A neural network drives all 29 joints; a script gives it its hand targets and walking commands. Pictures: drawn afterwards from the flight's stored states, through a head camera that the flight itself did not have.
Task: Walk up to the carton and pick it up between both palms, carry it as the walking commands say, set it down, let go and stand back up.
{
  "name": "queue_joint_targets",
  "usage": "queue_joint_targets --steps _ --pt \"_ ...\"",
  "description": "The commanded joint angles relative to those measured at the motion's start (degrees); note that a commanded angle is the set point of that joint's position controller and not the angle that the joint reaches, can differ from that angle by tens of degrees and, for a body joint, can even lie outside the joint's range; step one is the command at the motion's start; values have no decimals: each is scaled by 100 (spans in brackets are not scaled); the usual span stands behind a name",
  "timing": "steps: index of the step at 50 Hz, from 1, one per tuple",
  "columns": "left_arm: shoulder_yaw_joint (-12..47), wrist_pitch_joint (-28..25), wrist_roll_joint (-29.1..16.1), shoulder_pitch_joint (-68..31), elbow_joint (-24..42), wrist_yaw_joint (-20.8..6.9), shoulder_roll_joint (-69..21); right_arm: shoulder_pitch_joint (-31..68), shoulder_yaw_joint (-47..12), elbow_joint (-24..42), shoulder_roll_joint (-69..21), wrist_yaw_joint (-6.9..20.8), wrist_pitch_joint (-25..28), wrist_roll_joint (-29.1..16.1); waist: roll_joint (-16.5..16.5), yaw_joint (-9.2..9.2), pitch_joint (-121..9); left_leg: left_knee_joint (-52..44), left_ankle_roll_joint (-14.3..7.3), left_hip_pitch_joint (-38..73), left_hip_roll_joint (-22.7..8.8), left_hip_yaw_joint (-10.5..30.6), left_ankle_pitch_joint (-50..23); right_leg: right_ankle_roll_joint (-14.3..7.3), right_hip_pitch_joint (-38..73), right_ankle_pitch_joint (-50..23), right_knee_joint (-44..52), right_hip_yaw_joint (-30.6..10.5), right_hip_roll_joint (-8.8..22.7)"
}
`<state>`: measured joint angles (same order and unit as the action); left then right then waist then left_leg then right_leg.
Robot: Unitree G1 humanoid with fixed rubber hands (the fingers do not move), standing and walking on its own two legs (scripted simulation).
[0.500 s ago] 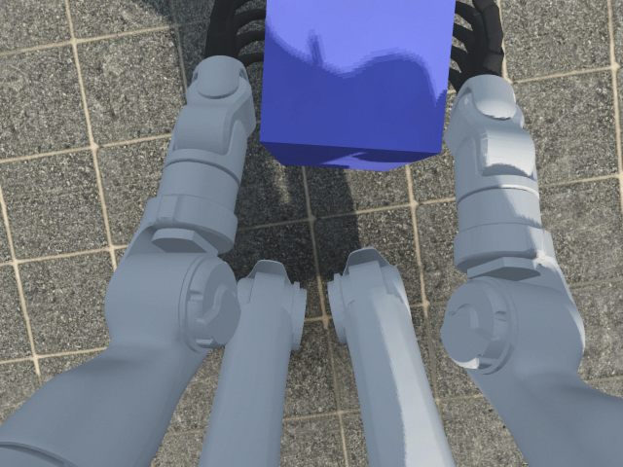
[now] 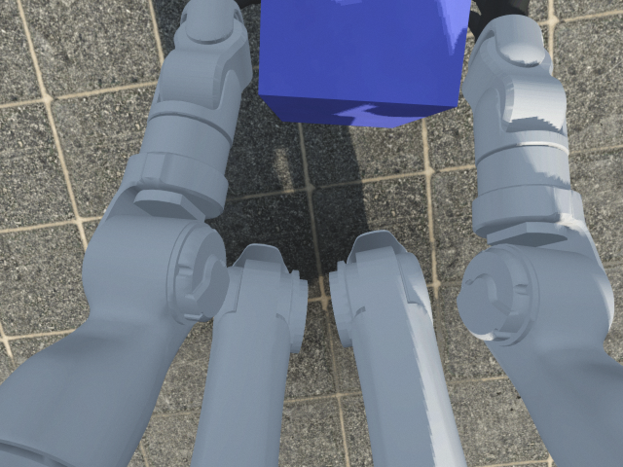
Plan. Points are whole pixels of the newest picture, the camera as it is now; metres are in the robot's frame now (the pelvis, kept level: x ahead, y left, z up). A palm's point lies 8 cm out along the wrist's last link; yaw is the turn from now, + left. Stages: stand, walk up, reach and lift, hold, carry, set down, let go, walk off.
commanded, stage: set down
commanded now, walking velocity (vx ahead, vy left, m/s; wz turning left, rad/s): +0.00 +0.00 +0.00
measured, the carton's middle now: (352, 7) +0.56 -0.08 -0.24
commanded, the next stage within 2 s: none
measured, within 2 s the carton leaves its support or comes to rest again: rests again in 0.72 s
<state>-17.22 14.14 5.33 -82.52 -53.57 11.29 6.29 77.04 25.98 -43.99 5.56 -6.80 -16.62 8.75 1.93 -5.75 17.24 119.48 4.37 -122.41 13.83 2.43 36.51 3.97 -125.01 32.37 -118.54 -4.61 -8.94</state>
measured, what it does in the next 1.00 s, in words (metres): stands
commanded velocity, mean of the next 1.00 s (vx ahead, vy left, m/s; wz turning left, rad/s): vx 0.00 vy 0.00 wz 0.00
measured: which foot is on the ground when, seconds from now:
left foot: down 0.00-1.00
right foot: down 0.00-1.00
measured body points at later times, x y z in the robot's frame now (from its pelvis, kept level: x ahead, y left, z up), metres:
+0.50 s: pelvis +0.00 +0.01 -0.01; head +0.37 -0.02 +0.24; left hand +0.57 +0.05 -0.19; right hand +0.52 -0.21 -0.18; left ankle +0.10 +0.11 -0.38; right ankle +0.11 -0.12 -0.38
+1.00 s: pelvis +0.00 +0.00 -0.03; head +0.37 -0.03 +0.22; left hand +0.57 +0.05 -0.20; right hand +0.52 -0.21 -0.20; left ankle +0.10 +0.11 -0.38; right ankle +0.11 -0.12 -0.38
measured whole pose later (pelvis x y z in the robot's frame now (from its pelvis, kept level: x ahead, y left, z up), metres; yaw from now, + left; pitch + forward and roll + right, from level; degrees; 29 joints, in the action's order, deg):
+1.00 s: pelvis +0.00 +0.00 -0.03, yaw +0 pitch +35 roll +0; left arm -15.0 12.0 4.7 -85.7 -59.0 11.2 7.9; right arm 79.2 27.6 -48.5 7.5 -3.9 -14.6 9.0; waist 2.7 -6.2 22.5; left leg 125.6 2.5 -123.6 12.4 1.2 37.3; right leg 2.9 -124.8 34.4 -124.0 -1.9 -5.4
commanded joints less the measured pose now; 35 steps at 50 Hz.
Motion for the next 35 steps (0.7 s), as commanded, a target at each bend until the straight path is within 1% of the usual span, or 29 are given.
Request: queue_joint_targets --steps 1,5,10,15,19,25,35 --pt "2310 -309 -717 -3879 747 -1220 -5632 4143 -2811 491 -5337 1412 244 -869 204 -297 -8050 -701 -257 3048 -50 -597 -2457 -141 4493 -3081 689 768 -8" --pt "2419 -316 -800 -3853 765 -1208 -5719 4033 -2784 374 -5295 1442 243 -916 318 -399 -7902 -657 -226 3052 -61 -565 -2526 -163 4388 -3127 635 782 -3" --pt "2269 -294 -717 -3789 539 -1237 -5706 3910 -2496 115 -5166 1532 231 -775 442 -485 -7396 -686 -218 2921 -88 -530 -2392 -203 3922 -2834 603 831 12" --pt "2051 -268 -581 -3739 315 -1264 -5584 3938 -2243 1 -5016 1646 217 -633 483 -486 -7019 -708 -252 2808 -111 -503 -2252 -242 3539 -2555 564 870 38" --pt "1982 -269 -544 -3787 268 -1279 -5507 4024 -2152 -14 -4903 1713 223 -588 511 -470 -6868 -698 -277 2735 -120 -488 -2178 -275 3358 -2426 519 876 57" --pt "2008 -328 -610 -3861 299 -1308 -5440 4067 -2144 -11 -4825 1739 264 -586 439 -517 -6729 -614 -309 2585 -126 -460 -2192 -301 3357 -2471 440 856 68" --pt "2092 -410 -684 -3765 272 -1362 -5365 3977 -2251 -23 -4795 1749 328 -667 395 -517 -6502 -443 -339 2370 -132 -450 -2267 -307 3448 -2652 305 793 73"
